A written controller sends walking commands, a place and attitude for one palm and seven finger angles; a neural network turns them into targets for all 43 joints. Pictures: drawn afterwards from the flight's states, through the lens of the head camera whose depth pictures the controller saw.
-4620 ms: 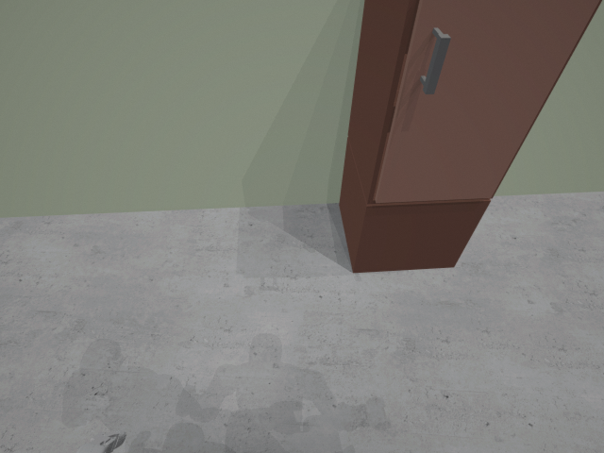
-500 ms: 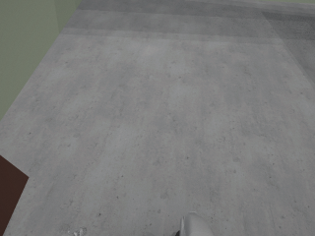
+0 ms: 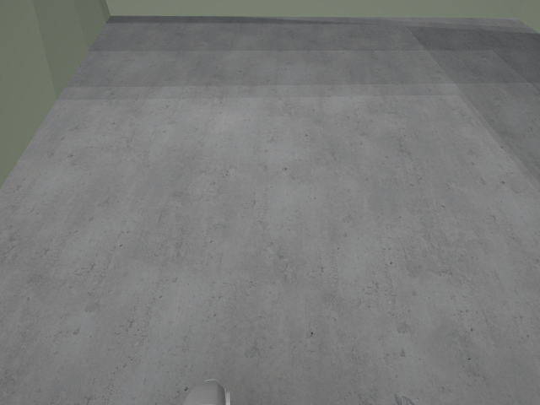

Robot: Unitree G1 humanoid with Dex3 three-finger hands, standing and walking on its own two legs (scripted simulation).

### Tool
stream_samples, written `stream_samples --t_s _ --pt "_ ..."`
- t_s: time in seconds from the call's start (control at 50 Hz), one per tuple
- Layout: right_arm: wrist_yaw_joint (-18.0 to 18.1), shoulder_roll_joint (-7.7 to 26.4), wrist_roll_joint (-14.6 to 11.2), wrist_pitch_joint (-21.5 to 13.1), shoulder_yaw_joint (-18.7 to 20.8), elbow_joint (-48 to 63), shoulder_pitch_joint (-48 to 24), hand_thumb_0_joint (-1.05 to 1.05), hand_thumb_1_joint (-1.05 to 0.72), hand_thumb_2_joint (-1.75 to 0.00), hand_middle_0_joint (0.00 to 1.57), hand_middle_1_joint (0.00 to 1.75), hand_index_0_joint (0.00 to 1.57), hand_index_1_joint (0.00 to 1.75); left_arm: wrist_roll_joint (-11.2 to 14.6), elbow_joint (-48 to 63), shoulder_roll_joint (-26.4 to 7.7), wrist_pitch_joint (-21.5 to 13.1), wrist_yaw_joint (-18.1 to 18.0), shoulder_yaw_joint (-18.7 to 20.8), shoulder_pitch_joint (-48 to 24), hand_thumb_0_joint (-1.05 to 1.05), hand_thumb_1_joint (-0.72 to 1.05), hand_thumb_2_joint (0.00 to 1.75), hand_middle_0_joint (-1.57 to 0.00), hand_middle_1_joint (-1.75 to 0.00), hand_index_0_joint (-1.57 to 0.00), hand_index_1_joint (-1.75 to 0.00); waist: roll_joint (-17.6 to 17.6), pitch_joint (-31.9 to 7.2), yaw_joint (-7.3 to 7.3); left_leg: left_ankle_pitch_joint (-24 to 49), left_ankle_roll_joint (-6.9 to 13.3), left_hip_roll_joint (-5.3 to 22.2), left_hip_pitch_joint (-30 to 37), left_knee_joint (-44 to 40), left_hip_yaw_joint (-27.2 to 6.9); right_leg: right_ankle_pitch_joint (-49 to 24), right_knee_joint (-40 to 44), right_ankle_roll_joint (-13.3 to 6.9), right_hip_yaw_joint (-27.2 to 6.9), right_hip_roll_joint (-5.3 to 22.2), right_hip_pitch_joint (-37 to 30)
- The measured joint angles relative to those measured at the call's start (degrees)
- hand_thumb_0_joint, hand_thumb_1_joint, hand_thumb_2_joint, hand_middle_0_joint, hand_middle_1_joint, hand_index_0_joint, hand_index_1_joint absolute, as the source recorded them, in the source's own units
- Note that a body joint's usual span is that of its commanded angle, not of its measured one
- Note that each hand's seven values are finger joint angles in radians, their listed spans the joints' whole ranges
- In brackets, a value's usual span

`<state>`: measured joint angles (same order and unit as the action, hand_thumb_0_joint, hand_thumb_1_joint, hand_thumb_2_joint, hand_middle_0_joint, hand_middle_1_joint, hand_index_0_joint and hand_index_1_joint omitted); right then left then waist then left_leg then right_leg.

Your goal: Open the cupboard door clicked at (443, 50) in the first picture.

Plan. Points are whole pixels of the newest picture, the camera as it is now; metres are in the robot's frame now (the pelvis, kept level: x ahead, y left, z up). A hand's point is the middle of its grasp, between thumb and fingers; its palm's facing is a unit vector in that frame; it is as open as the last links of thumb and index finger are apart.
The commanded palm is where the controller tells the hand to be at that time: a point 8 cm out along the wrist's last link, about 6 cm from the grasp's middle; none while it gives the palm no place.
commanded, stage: walk to a spot facing it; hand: left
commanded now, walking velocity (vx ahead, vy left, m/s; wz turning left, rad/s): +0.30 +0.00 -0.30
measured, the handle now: out of the picture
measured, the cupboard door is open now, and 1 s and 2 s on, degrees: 0 0 0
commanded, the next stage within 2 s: turn to face it in 0.30 s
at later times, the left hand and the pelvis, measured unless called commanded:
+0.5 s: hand (174, 331) +0.27 +0.21 -0.17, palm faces -0.19 -0.97 -0.16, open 7.4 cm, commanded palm none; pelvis +0.15 +0.04 +0.01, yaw -13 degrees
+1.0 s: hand (151, 333) +0.27 +0.26 -0.20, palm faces +0.07 -0.98 -0.19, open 7.3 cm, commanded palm none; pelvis +0.17 +0.06 -0.02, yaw +2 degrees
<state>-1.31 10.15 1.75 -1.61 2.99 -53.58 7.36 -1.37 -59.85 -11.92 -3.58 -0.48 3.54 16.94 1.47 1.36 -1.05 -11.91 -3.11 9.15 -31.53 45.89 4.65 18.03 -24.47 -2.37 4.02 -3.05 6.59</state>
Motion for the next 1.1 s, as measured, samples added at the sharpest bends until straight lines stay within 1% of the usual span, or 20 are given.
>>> stream_samples --t_s 0.08,0.1,0.14,0.18,0.24,0.32,0.38,0.44,0.5,0.54,0.58,0.6,0.68,0.76,0.84,0.92,0.94,0.98,1.04,1.1 --pt "-0.37 -0.27 0.07 -0.73 -0.55 -0.19 -0.86 0.00 -0.91 -0.90 0.19 0.30 0.20 0.30 0.14 -0.97 0.26 0.36 0.08 -0.21 3.43 0.00 0.92 0.90 -0.19 -0.30 -0.20 -0.30 -1.22 -0.05 -1.99 1.66 1.28 -2.77 6.77 -11.11 2.00 5.23 -3.15 2.02 -1.08 1.01 -2.86" --pt "-0.19 -0.77 0.28 -1.25 -0.65 -0.46 -1.22 0.00 -0.91 -0.90 0.19 0.30 0.20 0.30 0.30 -1.46 0.12 0.69 0.14 -0.08 3.90 0.00 0.92 0.90 -0.19 -0.30 -0.20 -0.30 -2.59 0.45 -2.13 2.17 2.96 -3.72 7.67 -10.81 2.96 7.08 -7.09 2.02 -1.98 2.12 -1.98" --pt "0.00 -1.29 0.56 -2.03 -1.21 -0.34 -1.34 0.00 -0.91 -0.90 0.19 0.30 0.20 0.30 0.56 -2.33 0.48 1.65 0.33 -0.03 4.22 0.00 0.92 0.90 -0.19 -0.30 -0.20 -0.30 -3.66 1.40 -2.45 -1.15 5.51 -3.79 9.03 -8.38 5.04 10.48 -23.09 1.41 -3.28 2.76 3.65" --pt "0.52 -1.71 0.39 -2.29 -1.55 -0.40 -0.28 0.00 -0.90 -0.90 0.20 0.30 0.20 0.30 0.33 -2.96 1.05 2.55 0.67 0.02 4.15 0.01 0.91 0.90 -0.19 -0.30 -0.20 -0.30 -3.51 1.57 -1.94 -3.33 6.35 -3.33 11.79 -9.35 6.71 9.27 -37.14 1.33 -3.12 3.02 9.97" --pt "1.62 -2.45 -0.20 -2.56 -1.35 -1.31 2.43 -0.01 -0.91 -0.90 0.20 0.30 0.20 0.30 -0.04 -2.25 1.21 3.43 1.39 0.51 2.54 0.01 0.91 0.90 -0.19 -0.30 -0.20 -0.30 -3.54 1.96 -1.04 -2.79 6.17 -3.35 16.33 -14.14 8.71 3.57 -45.74 2.31 -1.91 4.95 17.76" --pt "2.87 -1.15 -0.59 -2.35 -0.19 -2.89 5.44 -0.02 -0.95 -0.90 0.20 0.30 0.20 0.30 -0.22 0.48 1.06 4.59 1.37 1.52 -0.25 0.01 0.91 0.90 -0.19 -0.30 -0.20 -0.30 -3.93 2.07 -0.37 -2.54 6.22 -3.36 20.31 -18.59 11.40 -2.12 -46.83 3.91 -1.62 6.86 25.12" --pt "2.95 -0.74 -0.52 -1.37 -0.14 -4.55 7.75 -0.02 -0.94 -0.90 0.20 0.30 0.20 0.30 -0.29 2.17 0.79 5.55 1.40 2.20 -2.52 0.01 0.91 0.90 -0.19 -0.30 -0.20 -0.30 -4.19 1.96 -0.08 -3.39 5.98 -3.20 22.14 -19.76 13.14 -4.97 -44.53 4.95 -1.15 7.79 27.51" --pt "2.91 -0.86 -0.32 -0.64 -0.10 -5.75 9.70 -0.01 -0.93 -0.90 0.20 0.30 0.20 0.30 -0.34 3.10 0.73 6.16 1.41 2.29 -4.76 0.01 0.91 0.90 -0.19 -0.30 -0.20 -0.30 -3.95 2.18 0.82 -4.64 5.50 -2.86 23.48 -19.84 14.66 -5.98 -38.42 5.50 -0.12 8.39 26.85" --pt "2.70 -1.24 0.08 -0.31 -0.17 -6.88 11.41 -0.01 -0.92 -0.90 0.19 0.30 0.20 0.30 -0.35 3.26 1.06 5.91 0.84 1.48 -7.13 0.01 0.91 0.90 -0.19 -0.30 -0.20 -0.30 -3.04 2.67 2.74 -6.15 4.89 -2.45 24.06 -18.80 15.18 -4.44 -27.08 5.10 1.05 8.20 22.69" --pt "2.54 -1.71 0.19 -0.05 -0.35 -7.87 12.70 0.00 -0.91 -0.90 0.19 0.30 0.20 0.30 -0.39 3.22 1.41 5.12 0.36 0.69 -8.58 0.01 0.91 0.90 -0.19 -0.30 -0.20 -0.30 -2.48 2.85 4.07 -7.55 4.26 -2.29 23.99 -17.17 14.98 -4.48 -18.61 4.61 1.66 7.64 18.53" --pt "2.34 -2.49 -0.12 0.21 -0.65 -9.14 14.67 0.00 -0.91 -0.90 0.19 0.30 0.20 0.30 -0.40 3.17 1.71 3.79 0.02 -0.22 -9.55 0.01 0.91 0.90 -0.19 -0.30 -0.20 -0.30 -2.49 2.30 4.83 -9.63 3.36 -2.53 23.44 -14.32 14.41 -9.41 -9.06 4.28 2.37 7.42 13.08" --pt "2.17 -2.68 -0.44 0.54 -0.78 -9.89 15.37 0.00 -0.91 -0.90 0.19 0.30 0.20 0.30 -0.44 2.89 2.20 2.96 -0.29 -0.59 -10.07 0.01 0.91 0.90 -0.19 -0.30 -0.20 -0.30 -1.86 1.95 4.85 -10.90 2.86 -2.09 22.51 -11.91 13.61 -7.01 -7.51 3.58 2.97 7.25 11.76" --pt "1.94 -3.47 -1.22 3.63 -0.88 -10.64 15.23 0.00 -0.91 -0.90 0.19 0.30 0.20 0.30 -0.11 2.98 4.76 1.60 -0.70 -2.14 -11.66 0.01 0.91 0.90 -0.19 -0.30 -0.20 -0.30 0.57 1.93 5.46 -20.72 1.01 -3.39 14.93 4.26 4.26 -2.86 -8.95 1.86 6.18 7.85 10.38" --pt "1.25 -4.07 -1.16 5.05 -0.46 -9.25 12.87 0.00 -0.91 -0.90 0.20 0.30 0.20 0.30 -0.02 3.60 5.86 2.55 -1.41 -2.18 -11.39 0.00 0.91 0.90 -0.20 -0.30 -0.20 -0.30 -0.28 1.51 4.59 -18.82 0.22 -4.10 8.86 13.55 1.27 -3.37 -7.42 2.43 8.44 9.55 8.22" --pt "0.55 -3.27 -0.82 5.16 0.42 -6.08 9.86 0.00 -0.91 -0.90 0.20 0.30 0.20 0.30 -0.25 4.55 4.70 3.45 -1.75 -1.07 -11.01 -0.01 0.92 0.90 -0.20 -0.30 -0.21 -0.30 -1.38 1.11 3.92 -15.51 -0.06 -3.43 7.07 9.91 1.54 -3.03 -8.14 3.57 10.73 11.24 8.03" --pt "0.35 -0.35 -0.36 4.32 1.38 -2.89 8.41 0.01 -0.92 -0.90 0.20 0.30 0.20 0.30 -0.15 5.20 2.53 4.87 -1.54 -0.16 -10.27 -0.01 0.91 0.90 -0.20 -0.30 -0.21 -0.30 -2.25 1.27 3.58 -7.99 0.64 -3.59 10.12 -2.91 2.29 -0.14 -14.34 5.36 12.81 13.73 10.22" --pt "0.37 0.21 -0.20 3.83 1.70 -2.37 8.04 0.01 -0.92 -0.90 0.20 0.30 0.20 0.30 0.13 5.39 1.78 5.42 -1.42 0.23 -10.03 -0.01 0.91 0.90 -0.20 -0.30 -0.21 -0.30 -2.74 1.37 3.59 -7.64 2.79 -4.30 9.23 -2.44 2.14 3.45 -17.88 5.88 11.83 14.16 12.02" --pt "0.54 0.81 0.16 3.11 1.83 -1.58 7.17 0.01 -0.92 -0.90 0.19 0.30 0.20 0.30 0.24 5.49 0.13 6.82 -1.27 1.08 -9.65 0.00 0.91 0.90 -0.20 -0.30 -0.21 -0.30 -3.62 2.12 3.48 -8.37 5.74 -5.28 7.92 -0.87 1.99 10.10 -28.46 6.06 6.30 12.34 16.82" --pt "1.15 1.34 0.22 2.88 1.67 -0.85 7.21 0.00 -0.92 -0.90 0.19 0.30 0.20 0.30 -0.11 5.03 -1.42 7.75 -0.79 2.09 -9.26 0.00 0.91 0.90 -0.20 -0.30 -0.20 -0.30 -3.74 2.24 3.38 -5.70 6.66 -6.82 8.31 -5.19 0.95 6.80 -41.02 6.24 1.51 9.51 22.39" --pt "1.54 1.78 -0.01 2.94 1.20 -0.66 7.33 0.00 -0.91 -0.90 0.19 0.30 0.20 0.30 -0.10 5.31 -2.16 7.32 -0.28 2.33 -8.50 0.01 0.91 0.90 -0.19 -0.30 -0.20 -0.30 -3.35 2.25 2.82 -1.67 7.03 -8.61 9.83 -11.78 -0.37 1.82 -43.73 6.82 -0.73 8.22 24.10"
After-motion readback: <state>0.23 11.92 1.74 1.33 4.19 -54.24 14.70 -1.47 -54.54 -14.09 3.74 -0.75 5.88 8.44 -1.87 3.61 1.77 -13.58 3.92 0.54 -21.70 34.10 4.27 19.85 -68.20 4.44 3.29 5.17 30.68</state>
